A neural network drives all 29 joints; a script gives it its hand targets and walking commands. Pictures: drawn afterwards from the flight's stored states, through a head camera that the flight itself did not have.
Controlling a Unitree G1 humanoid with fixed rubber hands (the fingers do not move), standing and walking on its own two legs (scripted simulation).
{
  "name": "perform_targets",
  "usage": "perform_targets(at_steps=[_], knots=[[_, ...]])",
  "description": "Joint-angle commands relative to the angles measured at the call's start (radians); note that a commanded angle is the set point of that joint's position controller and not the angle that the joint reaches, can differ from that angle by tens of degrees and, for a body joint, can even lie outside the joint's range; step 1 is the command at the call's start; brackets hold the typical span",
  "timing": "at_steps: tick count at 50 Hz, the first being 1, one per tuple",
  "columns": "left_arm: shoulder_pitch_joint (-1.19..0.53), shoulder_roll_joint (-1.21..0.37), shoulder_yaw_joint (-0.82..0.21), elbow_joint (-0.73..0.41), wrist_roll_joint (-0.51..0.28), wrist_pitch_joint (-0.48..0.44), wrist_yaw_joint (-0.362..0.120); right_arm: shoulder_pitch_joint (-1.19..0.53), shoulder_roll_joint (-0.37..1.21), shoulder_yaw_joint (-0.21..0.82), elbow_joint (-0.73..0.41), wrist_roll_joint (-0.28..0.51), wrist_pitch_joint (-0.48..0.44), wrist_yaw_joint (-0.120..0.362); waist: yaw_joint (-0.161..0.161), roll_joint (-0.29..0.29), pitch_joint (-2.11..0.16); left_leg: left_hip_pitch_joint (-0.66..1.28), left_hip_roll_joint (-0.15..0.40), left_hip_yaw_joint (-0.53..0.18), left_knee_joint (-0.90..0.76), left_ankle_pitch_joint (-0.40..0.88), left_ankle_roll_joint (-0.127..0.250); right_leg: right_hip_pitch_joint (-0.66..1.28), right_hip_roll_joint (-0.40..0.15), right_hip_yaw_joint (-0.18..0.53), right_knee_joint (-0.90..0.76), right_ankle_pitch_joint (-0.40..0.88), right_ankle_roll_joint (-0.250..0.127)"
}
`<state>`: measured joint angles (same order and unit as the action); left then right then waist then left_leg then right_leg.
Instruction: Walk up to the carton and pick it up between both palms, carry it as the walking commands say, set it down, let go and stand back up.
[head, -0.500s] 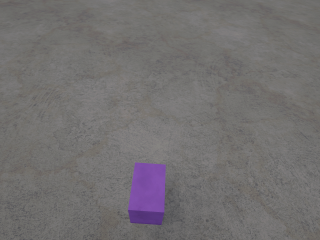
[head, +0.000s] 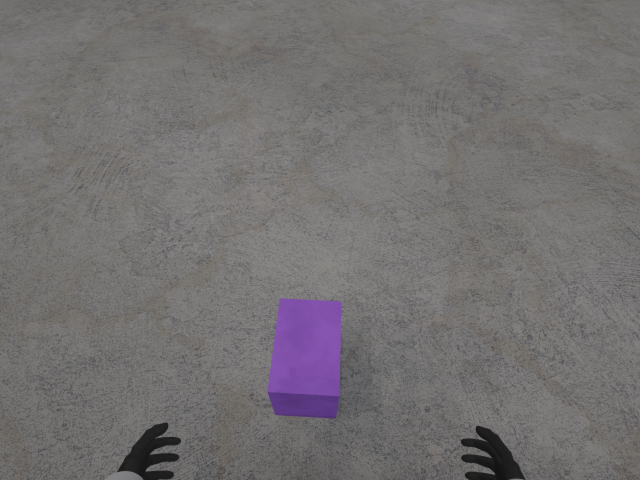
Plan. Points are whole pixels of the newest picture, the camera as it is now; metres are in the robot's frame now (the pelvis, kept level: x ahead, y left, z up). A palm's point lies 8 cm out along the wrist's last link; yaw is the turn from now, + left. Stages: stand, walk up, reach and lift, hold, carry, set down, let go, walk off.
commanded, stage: reach and lift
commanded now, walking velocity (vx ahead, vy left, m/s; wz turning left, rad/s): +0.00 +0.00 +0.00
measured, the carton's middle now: (308, 359) +0.49 +0.04 -0.65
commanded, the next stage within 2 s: none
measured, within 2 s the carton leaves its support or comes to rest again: neither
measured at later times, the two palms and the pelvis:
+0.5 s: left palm (169, 391) +0.25 +0.23 -0.14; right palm (468, 417) +0.23 -0.21 -0.15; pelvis -0.05 +0.00 -0.04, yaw +1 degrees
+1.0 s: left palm (199, 319) +0.39 +0.23 -0.18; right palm (421, 338) +0.37 -0.17 -0.20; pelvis -0.05 +0.01 -0.07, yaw +1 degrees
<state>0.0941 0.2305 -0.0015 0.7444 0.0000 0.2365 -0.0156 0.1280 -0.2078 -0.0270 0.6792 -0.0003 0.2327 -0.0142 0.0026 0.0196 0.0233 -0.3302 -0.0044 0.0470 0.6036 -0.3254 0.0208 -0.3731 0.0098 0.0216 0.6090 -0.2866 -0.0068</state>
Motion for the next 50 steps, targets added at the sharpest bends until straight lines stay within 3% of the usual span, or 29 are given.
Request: perform_targets(at_steps=[1,3,4,5,6,7,9,10,12,14,16,17,18,20,21,25,26,29,33,34,36,38,39,41,44,45,47,48,50], knots=[[-0.127,0.113,0.071,-0.198,0.010,0.014,-0.003,-0.083,-0.049,-0.085,-0.095,0.012,0.036,0.023,0.029,0.041,-0.144,-0.108,0.019,-0.085,-0.012,0.182,0.011,0.080,-0.011,0.000,0.028,0.205,-0.012],[-0.132,0.106,0.107,-0.163,0.036,-0.009,-0.017,-0.095,-0.001,-0.052,-0.120,0.021,0.011,0.013,0.039,-0.018,-0.168,-0.151,-0.006,-0.078,0.028,0.264,0.020,0.058,-0.013,0.012,0.049,0.336,0.012],[-0.081,0.087,0.099,-0.147,0.025,-0.030,-0.022,-0.059,-0.028,-0.090,-0.107,0.003,-0.005,0.011,0.010,-0.018,-0.213,-0.152,-0.006,-0.087,0.040,0.312,0.011,0.080,0.001,0.000,0.067,0.385,0.015],[-0.080,0.093,0.127,-0.111,0.048,-0.046,-0.026,-0.071,-0.016,-0.067,-0.100,0.013,-0.028,0.006,0.033,-0.002,-0.238,-0.167,-0.022,-0.080,0.057,0.334,0.007,0.069,-0.005,0.002,0.075,0.434,0.024],[-0.070,0.103,0.140,-0.086,0.046,-0.083,-0.037,-0.087,-0.011,-0.073,-0.131,0.001,-0.054,-0.002,0.026,-0.079,-0.248,-0.209,-0.022,-0.088,0.072,0.316,0.017,0.080,-0.007,-0.001,0.098,0.495,0.034],[-0.132,0.114,0.155,-0.113,0.041,-0.110,-0.037,-0.123,-0.021,-0.078,-0.148,0.007,-0.076,-0.012,0.014,-0.078,-0.260,-0.267,-0.021,-0.099,0.094,0.349,0.006,0.057,-0.007,0.011,0.133,0.545,0.041],[-0.184,0.130,0.180,-0.110,0.021,-0.144,-0.051,-0.191,0.036,-0.049,-0.215,0.045,-0.110,-0.027,0.060,-0.080,-0.372,-0.326,-0.028,-0.091,0.138,0.329,0.016,0.102,-0.023,0.030,0.162,0.603,0.049],[-0.227,0.143,0.182,-0.147,0.015,-0.161,-0.049,-0.191,0.025,-0.058,-0.214,0.050,-0.122,-0.034,0.027,-0.083,-0.405,-0.343,-0.029,-0.099,0.143,0.345,0.014,0.075,-0.019,0.029,0.183,0.623,0.053],[-0.334,0.180,0.202,-0.174,0.011,-0.170,-0.043,-0.284,0.010,-0.080,-0.231,0.055,-0.138,-0.043,0.046,-0.011,-0.474,-0.374,-0.024,-0.099,0.177,0.320,0.001,0.038,-0.017,0.020,0.212,0.495,0.054],[-0.456,0.222,0.209,-0.215,-0.014,-0.176,-0.043,-0.355,0.036,-0.054,-0.270,0.084,-0.134,-0.059,0.046,-0.049,-0.513,-0.430,-0.019,-0.092,0.204,0.250,0.013,0.035,-0.023,0.028,0.225,0.458,0.057],[-0.536,0.262,0.201,-0.213,-0.020,-0.167,-0.044,-0.416,0.023,-0.069,-0.270,0.099,-0.118,-0.078,0.030,-0.012,-0.553,-0.522,-0.020,-0.073,0.212,0.169,0.012,0.069,-0.029,0.039,0.250,0.442,0.057],[-0.542,0.248,0.203,-0.193,-0.026,-0.149,-0.052,-0.410,0.053,-0.041,-0.268,0.114,-0.089,-0.083,0.051,-0.024,-0.558,-0.498,-0.019,-0.064,0.205,0.123,0.019,0.052,-0.026,0.036,0.230,0.326,0.059],[-0.583,0.270,0.215,-0.194,-0.023,-0.141,-0.052,-0.462,0.000,-0.076,-0.280,0.097,-0.078,-0.089,0.029,-0.008,-0.546,-0.512,-0.017,-0.057,0.206,0.075,0.012,0.013,-0.015,0.026,0.234,0.237,0.057],[-0.602,0.242,0.185,-0.135,-0.038,-0.109,-0.052,-0.571,-0.011,-0.084,-0.317,0.093,-0.057,-0.097,0.042,-0.058,-0.539,-0.522,-0.007,-0.070,0.211,0.047,0.018,-0.025,-0.011,0.013,0.234,0.170,0.059],[-0.630,0.238,0.172,-0.104,-0.030,-0.095,-0.043,-0.573,-0.009,-0.103,-0.261,0.080,-0.042,-0.105,0.026,-0.032,-0.482,-0.502,-0.009,-0.064,0.185,-0.004,0.012,-0.073,-0.006,0.001,0.221,0.090,0.050],[-0.699,0.234,0.193,-0.027,-0.032,-0.029,-0.041,-0.678,0.026,-0.076,-0.216,0.098,0.025,-0.100,0.061,-0.059,-0.445,-0.525,-0.014,-0.054,0.181,-0.081,0.027,-0.164,-0.003,-0.008,0.216,-0.050,0.056],[-0.795,0.232,0.183,-0.034,-0.032,-0.021,-0.043,-0.758,0.003,-0.106,-0.225,0.074,0.025,-0.107,0.036,-0.032,-0.440,-0.545,-0.013,-0.059,0.198,-0.091,0.019,-0.196,-0.005,0.000,0.225,-0.062,0.049],[-0.841,0.217,0.200,0.042,-0.023,-0.003,-0.036,-0.826,0.010,-0.133,-0.123,0.047,0.042,-0.114,0.024,-0.079,-0.395,-0.579,-0.020,-0.058,0.207,-0.053,0.016,-0.293,0.004,-0.012,0.237,-0.044,0.054],[-0.920,0.231,0.237,0.024,0.010,-0.033,-0.035,-0.825,0.044,-0.175,-0.032,0.057,0.019,-0.123,0.003,0.042,-0.499,-0.546,-0.033,-0.061,0.232,0.103,-0.009,-0.356,0.004,0.002,0.255,0.111,0.053],[-0.932,0.224,0.226,0.018,-0.002,-0.045,-0.030,-0.823,0.020,-0.195,-0.018,0.045,0.006,-0.124,-0.017,0.052,-0.560,-0.507,-0.031,-0.075,0.249,0.161,-0.023,-0.380,0.017,-0.013,0.280,0.149,0.049],[-1.043,0.260,0.244,-0.056,-0.019,-0.077,-0.027,-0.927,0.043,-0.181,-0.078,0.084,-0.028,-0.128,-0.003,0.052,-0.707,-0.509,-0.039,-0.069,0.284,0.221,-0.017,-0.369,0.016,-0.002,0.291,0.206,0.056],[-1.047,0.246,0.258,-0.054,-0.031,-0.084,-0.021,-0.954,0.030,-0.174,-0.067,0.095,-0.038,-0.126,0.016,0.028,-0.778,-0.498,-0.043,-0.078,0.309,0.318,-0.027,-0.408,0.021,0.005,0.306,0.263,0.048],[-1.090,0.287,0.281,-0.062,-0.019,-0.089,-0.015,-0.989,0.010,-0.197,-0.091,0.080,-0.044,-0.124,-0.003,-0.004,-0.810,-0.504,-0.038,-0.079,0.313,0.324,-0.023,-0.408,0.023,0.006,0.307,0.278,0.055],[-1.098,0.261,0.270,-0.078,-0.037,-0.092,-0.008,-0.993,-0.010,-0.204,-0.110,0.097,-0.052,-0.133,-0.011,0.026,-0.982,-0.429,-0.052,-0.077,0.336,0.433,-0.032,-0.377,0.031,0.001,0.317,0.369,0.051],[-1.181,0.273,0.277,-0.118,-0.057,-0.092,-0.006,-1.090,-0.033,-0.204,-0.199,0.131,-0.059,-0.135,0.009,0.028,-1.122,-0.394,-0.056,-0.078,0.350,0.522,-0.031,-0.381,0.044,0.006,0.341,0.424,0.050],[-1.179,0.273,0.283,-0.085,-0.060,-0.096,0.000,-1.142,-0.015,-0.184,-0.224,0.133,-0.063,-0.139,0.034,-0.015,-1.115,-0.437,-0.058,-0.086,0.369,0.552,-0.021,-0.360,0.039,0.018,0.354,0.471,0.049],[-1.241,0.248,0.255,-0.057,-0.090,-0.088,-0.004,-1.196,-0.053,-0.207,-0.214,0.114,-0.064,-0.150,-0.001,-0.018,-1.126,-0.486,-0.061,-0.079,0.352,0.507,-0.026,-0.322,0.039,0.014,0.357,0.469,0.048],[-1.250,0.266,0.287,-0.013,-0.060,-0.085,-0.007,-1.185,-0.012,-0.200,-0.175,0.109,-0.053,-0.150,0.021,-0.026,-1.063,-0.524,-0.061,-0.079,0.358,0.512,-0.016,-0.388,0.034,0.020,0.358,0.454,0.051],[-1.255,0.268,0.300,0.052,-0.071,-0.085,-0.013,-1.214,-0.007,-0.213,-0.145,0.091,-0.054,-0.153,0.004,-0.098,-1.003,-0.653,-0.065,-0.080,0.333,0.450,-0.012,-0.331,0.036,0.020,0.354,0.483,0.057]])
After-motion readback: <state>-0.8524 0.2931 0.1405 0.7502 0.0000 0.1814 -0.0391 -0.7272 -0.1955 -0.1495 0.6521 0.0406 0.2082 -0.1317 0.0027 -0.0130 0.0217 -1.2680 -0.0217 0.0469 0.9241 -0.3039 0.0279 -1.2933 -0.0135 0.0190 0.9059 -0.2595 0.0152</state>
